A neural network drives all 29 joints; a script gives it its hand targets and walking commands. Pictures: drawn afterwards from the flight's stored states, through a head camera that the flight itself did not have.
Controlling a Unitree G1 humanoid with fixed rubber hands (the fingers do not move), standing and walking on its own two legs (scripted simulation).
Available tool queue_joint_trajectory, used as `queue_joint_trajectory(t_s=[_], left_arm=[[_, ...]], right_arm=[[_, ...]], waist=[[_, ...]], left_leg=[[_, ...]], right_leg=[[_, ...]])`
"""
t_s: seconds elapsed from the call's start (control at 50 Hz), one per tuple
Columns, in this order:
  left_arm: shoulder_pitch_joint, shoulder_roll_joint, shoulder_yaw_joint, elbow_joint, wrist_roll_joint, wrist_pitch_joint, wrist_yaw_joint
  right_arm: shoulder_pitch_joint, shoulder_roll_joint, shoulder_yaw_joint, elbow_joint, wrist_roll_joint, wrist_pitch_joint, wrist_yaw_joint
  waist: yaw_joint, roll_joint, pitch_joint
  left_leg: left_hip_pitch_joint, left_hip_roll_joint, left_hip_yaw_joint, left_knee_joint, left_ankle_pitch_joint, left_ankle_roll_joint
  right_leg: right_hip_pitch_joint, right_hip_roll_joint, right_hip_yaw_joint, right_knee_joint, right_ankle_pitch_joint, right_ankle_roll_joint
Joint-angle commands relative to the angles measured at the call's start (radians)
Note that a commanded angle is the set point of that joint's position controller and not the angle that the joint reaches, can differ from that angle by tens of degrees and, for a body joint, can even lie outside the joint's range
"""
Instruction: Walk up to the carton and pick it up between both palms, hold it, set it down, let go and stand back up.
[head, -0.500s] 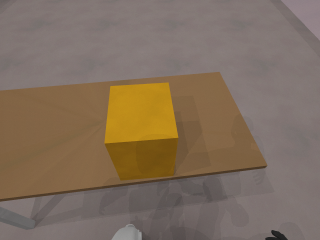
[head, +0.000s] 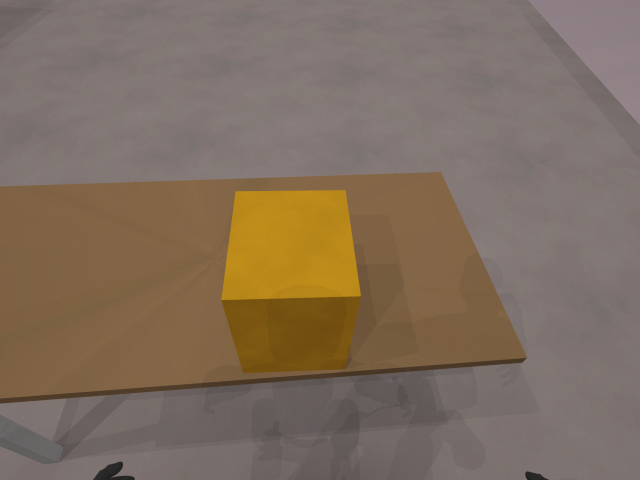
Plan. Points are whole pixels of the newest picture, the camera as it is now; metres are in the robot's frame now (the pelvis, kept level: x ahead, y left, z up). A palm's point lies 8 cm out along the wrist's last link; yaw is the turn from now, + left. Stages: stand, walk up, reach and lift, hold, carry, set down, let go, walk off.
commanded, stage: walk up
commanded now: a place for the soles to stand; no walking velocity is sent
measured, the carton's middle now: (292, 284) +0.44 +0.04 -0.07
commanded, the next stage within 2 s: reach and lift in 1.24 s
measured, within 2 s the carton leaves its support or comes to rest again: neither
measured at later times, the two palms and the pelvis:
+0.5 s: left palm out of the picture +0.10 +0.32 -0.11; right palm out of the picture +0.13 -0.27 -0.11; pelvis +0.03 +0.01 +0.01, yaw +0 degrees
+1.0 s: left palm out of the picture +0.12 +0.33 -0.12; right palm out of the picture +0.12 -0.27 -0.11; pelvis +0.03 +0.03 +0.01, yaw +1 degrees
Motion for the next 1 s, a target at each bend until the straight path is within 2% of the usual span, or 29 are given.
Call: queue_joint_trajectory(t_s=[0.0,0.04,0.06,0.08,0.12,0.16,0.18,0.22,0.28,0.32,0.34,0.36,0.38,0.42,0.48,0.6,0.64,0.66,0.7,0.72,0.74,0.76,0.78,0.8,0.84,0.88,0.9,0.94,0.98], left_arm=[[-0.045,0.241,0.050,-0.044,0.004,-0.019,0.008],[-0.038,0.232,0.044,-0.039,-0.002,-0.020,0.008],[-0.036,0.234,0.039,-0.036,-0.005,-0.021,0.007],[-0.017,0.233,0.034,-0.015,-0.009,-0.034,0.011],[-0.034,0.246,0.036,-0.006,-0.009,-0.038,0.017],[-0.027,0.251,0.042,0.000,-0.002,-0.040,0.024],[-0.021,0.254,0.040,-0.002,-0.006,-0.038,0.024],[-0.050,0.249,0.033,-0.006,-0.002,-0.042,0.023],[-0.023,0.241,0.032,0.032,-0.003,-0.040,0.026],[-0.042,0.236,0.025,0.019,-0.009,-0.039,0.026],[-0.031,0.229,0.024,0.031,-0.006,-0.039,0.027],[-0.020,0.239,0.024,0.017,-0.008,-0.040,0.025],[-0.037,0.242,0.025,0.027,-0.012,-0.041,0.027],[-0.049,0.226,0.020,0.018,-0.009,-0.040,0.029],[0.001,0.230,0.022,0.041,-0.006,-0.039,0.031],[-0.004,0.227,0.022,0.030,-0.008,-0.034,0.035],[-0.031,0.238,0.029,0.034,-0.003,-0.037,0.035],[-0.017,0.244,0.035,0.028,0.000,-0.034,0.034],[-0.018,0.231,0.024,0.030,-0.007,-0.032,0.034],[-0.040,0.224,0.026,0.025,-0.007,-0.032,0.033],[-0.022,0.232,0.028,0.021,-0.009,-0.032,0.031],[-0.036,0.229,0.023,0.028,-0.010,-0.034,0.032],[-0.029,0.239,0.031,0.028,-0.007,-0.033,0.031],[-0.005,0.228,0.028,0.015,-0.011,-0.031,0.032],[-0.042,0.229,0.030,0.020,-0.006,-0.026,0.033],[-0.017,0.231,0.031,0.017,-0.003,-0.025,0.030],[-0.016,0.240,0.035,0.017,-0.008,-0.029,0.029],[-0.007,0.235,0.030,0.006,-0.006,-0.023,0.030],[-0.022,0.219,0.028,0.006,-0.006,-0.027,0.029]], right_arm=[[-0.041,-0.203,-0.034,-0.037,0.003,-0.022,-0.013],[-0.035,-0.206,-0.033,-0.027,0.005,-0.025,-0.015],[-0.055,-0.207,-0.028,-0.037,0.005,-0.024,-0.015],[-0.061,-0.203,-0.032,-0.029,0.007,-0.015,-0.005],[-0.062,-0.197,-0.030,-0.034,0.000,-0.005,-0.005],[-0.067,-0.202,-0.035,-0.032,-0.002,-0.002,-0.004],[-0.039,-0.194,-0.035,-0.016,0.005,-0.002,-0.004],[-0.063,-0.205,-0.035,-0.020,0.005,0.002,-0.006],[-0.075,-0.193,-0.042,-0.024,0.001,0.002,-0.001],[-0.051,-0.190,-0.033,-0.014,0.007,0.002,-0.005],[-0.067,-0.195,-0.038,-0.012,0.003,0.001,-0.006],[-0.064,-0.209,-0.038,-0.022,0.010,0.003,-0.007],[-0.062,-0.198,-0.037,-0.012,0.010,0.005,-0.007],[-0.060,-0.192,-0.037,-0.009,0.007,0.004,-0.009],[-0.062,-0.190,-0.038,-0.005,0.013,0.004,-0.008],[-0.076,-0.192,-0.044,-0.005,0.003,0.006,-0.007],[-0.061,-0.194,-0.043,-0.011,0.010,0.007,-0.003],[-0.055,-0.194,-0.039,-0.003,0.007,0.007,-0.004],[-0.075,-0.189,-0.042,-0.014,0.004,0.006,-0.005],[-0.070,-0.193,-0.039,0.002,0.009,0.006,-0.006],[-0.072,-0.206,-0.040,0.007,0.003,0.005,-0.008],[-0.065,-0.204,-0.045,-0.002,0.001,0.005,-0.011],[-0.064,-0.192,-0.033,0.001,0.013,0.000,-0.009],[-0.070,-0.202,-0.034,-0.002,0.011,0.001,-0.013],[-0.049,-0.190,-0.030,0.011,0.006,0.000,-0.011],[-0.071,-0.210,-0.036,0.006,0.004,0.000,-0.012],[-0.067,-0.209,-0.035,-0.002,0.004,0.001,-0.010],[-0.066,-0.202,-0.038,-0.004,0.004,0.002,-0.013],[-0.061,-0.205,-0.039,0.001,0.006,0.000,-0.015]], waist=[[0.011,0.005,-0.102],[0.014,0.054,-0.128],[0.016,0.019,-0.126],[0.029,0.035,-0.174],[0.019,0.001,-0.115],[0.017,0.058,-0.095],[0.019,0.030,-0.126],[0.013,-0.027,-0.107],[0.026,0.048,-0.098],[0.016,-0.025,-0.079],[0.014,0.017,-0.079],[0.016,-0.001,-0.129],[0.015,0.048,-0.130],[0.012,0.005,-0.120],[0.020,-0.011,-0.140],[0.021,0.045,-0.138],[0.007,0.021,-0.096],[0.017,-0.038,-0.105],[0.013,0.038,-0.104],[0.007,0.042,-0.120],[0.021,0.039,-0.112],[0.009,0.045,-0.116],[0.018,0.002,-0.129],[0.025,0.027,-0.124],[0.016,0.003,-0.125],[0.019,0.055,-0.114],[0.010,0.047,-0.112],[0.028,0.035,-0.095],[0.014,0.024,-0.133]], left_leg=[[0.028,0.087,-0.057,-0.089,0.148,0.070],[0.050,0.097,-0.064,-0.105,0.260,0.071],[0.047,0.098,-0.062,-0.093,0.281,0.072],[0.072,0.082,-0.061,-0.083,0.248,0.071],[0.041,0.062,-0.043,-0.068,0.248,0.060],[0.048,0.073,-0.022,-0.066,0.276,0.067],[0.064,0.079,-0.033,-0.077,0.299,0.070],[0.094,0.082,-0.053,-0.089,0.259,0.071],[0.113,0.092,-0.048,-0.084,0.307,0.080],[0.097,0.091,-0.060,-0.100,0.338,0.076],[0.096,0.090,-0.039,-0.097,0.348,0.076],[0.132,0.087,-0.055,-0.093,0.332,0.078],[0.137,0.089,-0.060,-0.101,0.332,0.080],[0.125,0.092,-0.056,-0.115,0.327,0.080],[0.146,0.088,-0.043,-0.098,0.362,0.079],[0.172,0.085,-0.042,-0.080,0.436,0.086],[0.116,0.081,-0.055,-0.100,0.385,0.076],[0.130,0.094,-0.059,-0.105,0.370,0.083],[0.131,0.090,-0.057,-0.109,0.365,0.082],[0.137,0.091,-0.056,-0.126,0.357,0.085],[0.121,0.087,-0.057,-0.117,0.355,0.093],[0.116,0.086,-0.062,-0.118,0.388,0.076],[0.128,0.093,-0.070,-0.119,0.405,0.077],[0.128,0.096,-0.072,-0.121,0.382,0.089],[0.132,0.087,-0.068,-0.117,0.424,0.080],[0.139,0.083,-0.063,-0.119,0.408,0.086],[0.139,0.086,-0.062,-0.115,0.394,0.074],[0.108,0.083,-0.070,-0.130,0.376,0.079],[0.132,0.086,-0.068,-0.114,0.408,0.096]], right_leg=[[0.022,-0.140,0.141,-0.170,0.100,-0.026],[0.059,-0.130,0.120,-0.148,0.198,-0.021],[0.069,-0.131,0.111,-0.144,0.227,-0.016],[0.105,-0.144,0.129,-0.171,0.223,-0.008],[0.094,-0.159,0.128,-0.190,0.285,-0.008],[0.096,-0.175,0.122,-0.164,0.365,-0.021],[0.114,-0.161,0.105,-0.143,0.371,-0.015],[0.069,-0.151,0.094,-0.182,0.271,-0.016],[0.047,-0.141,0.084,-0.183,0.266,0.002],[0.063,-0.134,0.072,-0.179,0.315,0.010],[0.077,-0.135,0.067,-0.174,0.333,0.008],[0.092,-0.143,0.093,-0.186,0.337,0.003],[0.085,-0.148,0.088,-0.182,0.325,0.003],[0.083,-0.132,0.072,-0.168,0.303,0.005],[0.095,-0.139,0.060,-0.166,0.328,0.007],[0.097,-0.143,0.058,-0.169,0.365,0.012],[0.097,-0.145,0.051,-0.166,0.339,0.011],[0.092,-0.129,0.038,-0.162,0.311,0.006],[0.082,-0.140,0.058,-0.170,0.308,0.005],[0.097,-0.142,0.072,-0.175,0.295,0.006],[0.119,-0.150,0.068,-0.179,0.302,0.008],[0.131,-0.147,0.063,-0.160,0.313,0.005],[0.145,-0.149,0.057,-0.164,0.338,0.007],[0.132,-0.152,0.068,-0.181,0.318,0.007],[0.135,-0.141,0.037,-0.171,0.306,0.011],[0.117,-0.145,0.055,-0.171,0.312,0.007],[0.121,-0.144,0.053,-0.172,0.307,0.009],[0.119,-0.139,0.048,-0.181,0.269,0.009],[0.144,-0.154,0.051,-0.186,0.308,0.002]])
